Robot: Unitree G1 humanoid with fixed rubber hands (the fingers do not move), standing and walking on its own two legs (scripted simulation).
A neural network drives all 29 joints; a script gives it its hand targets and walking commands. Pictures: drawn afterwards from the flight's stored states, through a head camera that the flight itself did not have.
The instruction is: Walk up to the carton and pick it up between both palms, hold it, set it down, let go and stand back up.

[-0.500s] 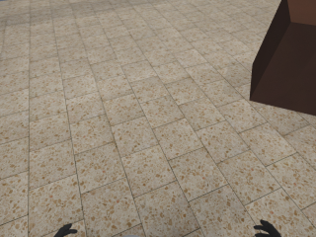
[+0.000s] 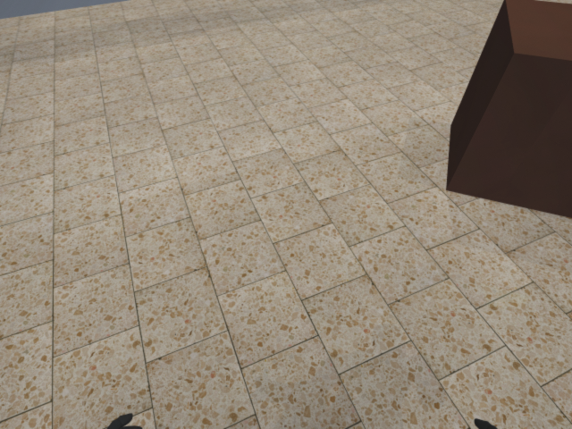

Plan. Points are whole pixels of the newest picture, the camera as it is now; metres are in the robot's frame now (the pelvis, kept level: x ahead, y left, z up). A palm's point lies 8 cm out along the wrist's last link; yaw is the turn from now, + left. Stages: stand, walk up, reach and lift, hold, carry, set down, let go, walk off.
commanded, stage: walk up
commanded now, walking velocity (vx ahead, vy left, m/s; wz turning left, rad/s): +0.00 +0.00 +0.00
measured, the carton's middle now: out of the picture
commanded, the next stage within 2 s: none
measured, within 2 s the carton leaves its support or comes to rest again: neither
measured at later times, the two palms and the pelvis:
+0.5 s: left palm (128, 409) +0.17 +0.26 -0.10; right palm out of the picture +0.04 -0.43 -0.10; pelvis +0.03 -0.07 -0.02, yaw -11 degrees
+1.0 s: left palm (255, 330) +0.31 +0.08 -0.15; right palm out of the picture +0.10 -0.53 -0.08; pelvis +0.16 -0.19 -0.02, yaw -20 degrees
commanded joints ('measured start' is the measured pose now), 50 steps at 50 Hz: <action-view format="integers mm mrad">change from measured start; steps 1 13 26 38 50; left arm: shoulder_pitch -47 -127 235 55 69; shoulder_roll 215 291 349 358 328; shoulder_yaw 40 110 178 151 155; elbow -49 -246 -148 -327 -318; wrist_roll -5 91 40 35 46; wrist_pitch -22 42 37 3 20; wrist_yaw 11 -101 -159 -94 -120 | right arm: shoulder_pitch -58 168 -75 227 196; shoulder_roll -209 -463 -355 -366 -404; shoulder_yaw -43 -168 -127 -123 -138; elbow -52 -69 -160 -137 -214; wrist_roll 3 1 -44 30 6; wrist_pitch -21 -74 -87 -101 -133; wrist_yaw -11 -48 -40 -25 -40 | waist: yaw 3 -83 176 -12 -19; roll -7 36 -98 -193 121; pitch -125 -66 -32 -51 14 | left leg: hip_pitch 42 289 -446 -179 24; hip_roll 108 505 206 114 380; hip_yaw -99 -467 178 -9 -266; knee -113 -291 194 276 -232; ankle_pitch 138 -428 -551 -162 -370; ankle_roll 52 266 149 57 210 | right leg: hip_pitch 30 -628 114 -288 -647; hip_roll -115 -69 -32 -230 -112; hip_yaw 109 143 -71 387 157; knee -126 495 205 -142 598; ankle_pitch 147 -239 -137 -272 -61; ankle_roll -37 -17 -25 -251 14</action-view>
